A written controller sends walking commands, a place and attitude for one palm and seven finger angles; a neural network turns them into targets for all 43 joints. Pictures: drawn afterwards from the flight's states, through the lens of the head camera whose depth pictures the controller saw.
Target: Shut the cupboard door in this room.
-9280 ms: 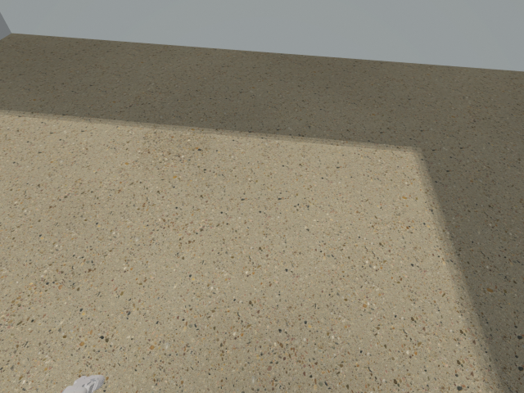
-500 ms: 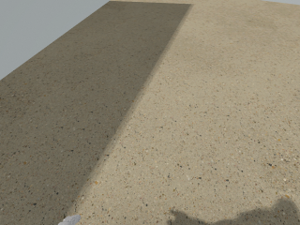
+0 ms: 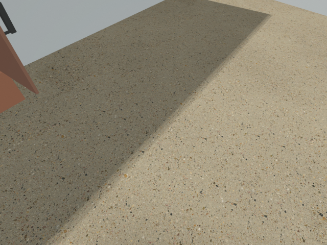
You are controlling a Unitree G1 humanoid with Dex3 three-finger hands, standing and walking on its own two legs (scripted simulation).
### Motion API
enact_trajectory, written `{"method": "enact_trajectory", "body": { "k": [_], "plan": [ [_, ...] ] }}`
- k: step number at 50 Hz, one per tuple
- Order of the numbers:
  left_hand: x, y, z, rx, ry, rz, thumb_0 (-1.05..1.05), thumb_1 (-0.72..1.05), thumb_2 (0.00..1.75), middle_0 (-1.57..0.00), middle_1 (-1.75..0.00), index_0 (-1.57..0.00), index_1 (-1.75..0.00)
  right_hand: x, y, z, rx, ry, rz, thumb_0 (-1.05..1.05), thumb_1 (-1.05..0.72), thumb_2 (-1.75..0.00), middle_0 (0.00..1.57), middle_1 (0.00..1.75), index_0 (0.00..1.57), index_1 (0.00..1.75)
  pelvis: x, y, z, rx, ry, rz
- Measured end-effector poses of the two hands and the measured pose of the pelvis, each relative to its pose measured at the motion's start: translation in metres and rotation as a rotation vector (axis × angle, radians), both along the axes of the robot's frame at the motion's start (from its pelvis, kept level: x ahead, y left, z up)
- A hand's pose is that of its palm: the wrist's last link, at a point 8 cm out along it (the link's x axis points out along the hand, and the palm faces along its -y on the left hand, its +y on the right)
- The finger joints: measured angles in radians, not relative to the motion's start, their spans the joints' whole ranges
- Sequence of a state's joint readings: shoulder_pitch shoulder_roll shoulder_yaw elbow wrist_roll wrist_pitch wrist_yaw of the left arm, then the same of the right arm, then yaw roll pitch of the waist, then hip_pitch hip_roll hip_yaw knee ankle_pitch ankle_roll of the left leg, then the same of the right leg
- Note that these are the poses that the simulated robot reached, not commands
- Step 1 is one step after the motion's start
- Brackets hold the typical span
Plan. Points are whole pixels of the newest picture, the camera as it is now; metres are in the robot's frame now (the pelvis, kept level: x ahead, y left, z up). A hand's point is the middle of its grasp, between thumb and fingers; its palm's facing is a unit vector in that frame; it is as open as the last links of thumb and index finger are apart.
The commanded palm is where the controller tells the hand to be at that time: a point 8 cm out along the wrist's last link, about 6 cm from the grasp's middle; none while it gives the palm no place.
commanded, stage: turn or walk to find it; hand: left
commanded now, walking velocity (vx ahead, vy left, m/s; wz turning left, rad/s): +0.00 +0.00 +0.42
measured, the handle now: (0, 19) +0.99 +0.85 -0.02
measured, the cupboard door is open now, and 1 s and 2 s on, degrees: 94 94 94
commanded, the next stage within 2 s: stand and wait in 0.54 s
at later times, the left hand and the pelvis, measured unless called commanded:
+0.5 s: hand out of the picture +0.02 +0.17 -0.14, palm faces +0.22 -0.94 -0.27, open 7.4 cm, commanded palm none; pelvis -0.03 -0.03 +0.01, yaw +12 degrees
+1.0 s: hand out of the picture -0.10 +0.19 -0.16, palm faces +0.32 -0.92 -0.23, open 7.4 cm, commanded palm none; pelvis -0.05 +0.00 +0.01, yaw +17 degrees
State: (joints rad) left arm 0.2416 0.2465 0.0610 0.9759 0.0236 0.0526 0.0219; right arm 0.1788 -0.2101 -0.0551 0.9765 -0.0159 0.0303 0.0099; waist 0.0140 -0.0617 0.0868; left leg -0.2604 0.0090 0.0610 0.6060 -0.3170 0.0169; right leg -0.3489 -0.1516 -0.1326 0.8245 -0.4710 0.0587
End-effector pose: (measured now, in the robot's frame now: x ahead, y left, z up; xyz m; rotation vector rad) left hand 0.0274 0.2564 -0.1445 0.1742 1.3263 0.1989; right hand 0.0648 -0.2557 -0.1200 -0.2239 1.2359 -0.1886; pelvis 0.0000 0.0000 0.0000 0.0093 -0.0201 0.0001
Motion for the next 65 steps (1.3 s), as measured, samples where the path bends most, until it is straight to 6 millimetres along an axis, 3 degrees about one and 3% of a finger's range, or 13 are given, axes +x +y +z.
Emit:
{"method": "enact_trajectory", "body": {
  "k": [4, 9, 13, 18, 24, 30, 34, 39, 42, 48, 55, 59, 65],
  "plan": [
    [-0.010, 0.016, 0.009, 0.010, 0.017, 0.033, 0.01, 0.90, 0.89, -0.20, -0.30, -0.20, -0.30, 0.014, 0.017, 0.010, 0.003, -0.043, 0.042, 0.00, -0.91, -0.90, 0.20, 0.30, 0.20, 0.30, -0.003, 0.006, 0.009, -0.018, 0.002, 0.026],
    [-0.005, 0.019, 0.023, 0.026, -0.046, 0.054, 0.01, 0.91, 0.89, -0.20, -0.30, -0.20, -0.30, 0.022, 0.027, 0.011, 0.031, -0.054, 0.085, 0.00, -0.91, -0.90, 0.20, 0.30, 0.21, 0.30, -0.008, 0.007, 0.015, -0.022, 0.005, 0.063],
    [0.004, 0.011, 0.030, 0.040, -0.101, 0.061, 0.01, 0.91, 0.89, -0.20, -0.30, -0.20, -0.30, 0.020, 0.024, 0.004, 0.056, -0.044, 0.102, 0.00, -0.91, -0.90, 0.20, 0.30, 0.21, 0.30, -0.013, 0.000, 0.014, -0.016, 0.008, 0.098],
    [0.007, -0.012, 0.035, 0.066, -0.176, 0.071, 0.01, 0.90, 0.89, -0.20, -0.30, -0.20, -0.30, 0.014, 0.006, -0.016, 0.088, -0.016, 0.115, 0.00, -0.91, -0.90, 0.20, 0.30, 0.21, 0.30, -0.018, -0.019, 0.005, 0.005, 0.014, 0.142],
    [-0.023, -0.036, 0.042, 0.063, -0.167, 0.129, 0.00, 0.90, 0.89, -0.20, -0.30, -0.21, -0.30, 0.009, -0.013, -0.018, 0.084, 0.037, 0.149, 0.00, -0.91, -0.90, 0.20, 0.30, 0.20, 0.30, -0.025, -0.030, 0.010, 0.012, -0.004, 0.207],
    [-0.058, -0.043, 0.036, 0.037, -0.117, 0.197, 0.01, 0.90, 0.89, -0.20, -0.30, -0.21, -0.30, 0.006, -0.015, -0.012, 0.056, 0.086, 0.201, 0.00, -0.91, -0.90, 0.20, 0.30, 0.20, 0.30, -0.029, -0.029, 0.013, 0.019, -0.005, 0.268],
    [-0.087, -0.037, 0.025, 0.013, -0.077, 0.245, 0.01, 0.90, 0.89, -0.20, -0.30, -0.21, -0.30, 0.013, -0.001, -0.008, 0.031, 0.090, 0.250, 0.00, -0.91, -0.90, 0.20, 0.30, 0.20, 0.30, -0.035, -0.020, 0.011, 0.015, 0.000, 0.288],
    [-0.130, -0.020, 0.001, -0.019, 0.011, 0.305, 0.01, 0.90, 0.89, -0.20, -0.30, -0.21, -0.30, 0.024, 0.032, -0.005, 0.014, 0.021, 0.303, 0.00, -0.91, -0.90, 0.20, 0.30, 0.20, 0.30, -0.044, -0.002, 0.002, 0.002, -0.006, 0.290],
    [-0.147, -0.015, 0.002, -0.027, 0.072, 0.316, 0.01, 0.90, 0.89, -0.20, -0.30, -0.21, -0.30, 0.023, 0.051, 0.001, 0.028, -0.010, 0.315, 0.00, -0.91, -0.90, 0.20, 0.30, 0.20, 0.30, -0.047, 0.003, 0.007, -0.002, -0.011, 0.283],
    [-0.152, -0.016, 0.014, -0.028, 0.074, 0.312, 0.01, 0.91, 0.89, -0.20, -0.30, -0.20, -0.30, 0.019, 0.065, 0.002, 0.056, -0.021, 0.311, 0.00, -0.93, -0.90, 0.20, 0.30, 0.21, 0.30, -0.051, 0.006, 0.015, -0.003, -0.008, 0.287],
    [-0.141, -0.035, 0.017, -0.005, 0.012, 0.306, 0.01, 0.91, 0.89, -0.20, -0.30, -0.20, -0.30, 0.002, 0.048, -0.017, 0.094, 0.023, 0.287, -0.01, -0.93, -0.90, 0.20, 0.30, 0.21, 0.30, -0.056, -0.007, 0.009, 0.008, -0.015, 0.316],
    [-0.143, -0.042, 0.018, -0.012, -0.034, 0.339, 0.00, 0.90, 0.89, -0.20, -0.30, -0.20, -0.30, -0.009, 0.036, -0.017, 0.069, 0.084, 0.307, 0.00, -0.93, -0.90, 0.20, 0.30, 0.20, 0.30, -0.062, -0.009, 0.009, 0.004, -0.010, 0.355],
    [-0.163, -0.029, 0.009, -0.017, -0.050, 0.390, 0.01, 0.91, 0.89, -0.20, -0.30, -0.21, -0.30, -0.015, 0.036, -0.010, 0.017, 0.109, 0.355, 0.00, -0.92, -0.90, 0.20, 0.30, 0.20, 0.30, -0.079, -0.002, 0.006, -0.003, -0.009, 0.424]
  ]
}}
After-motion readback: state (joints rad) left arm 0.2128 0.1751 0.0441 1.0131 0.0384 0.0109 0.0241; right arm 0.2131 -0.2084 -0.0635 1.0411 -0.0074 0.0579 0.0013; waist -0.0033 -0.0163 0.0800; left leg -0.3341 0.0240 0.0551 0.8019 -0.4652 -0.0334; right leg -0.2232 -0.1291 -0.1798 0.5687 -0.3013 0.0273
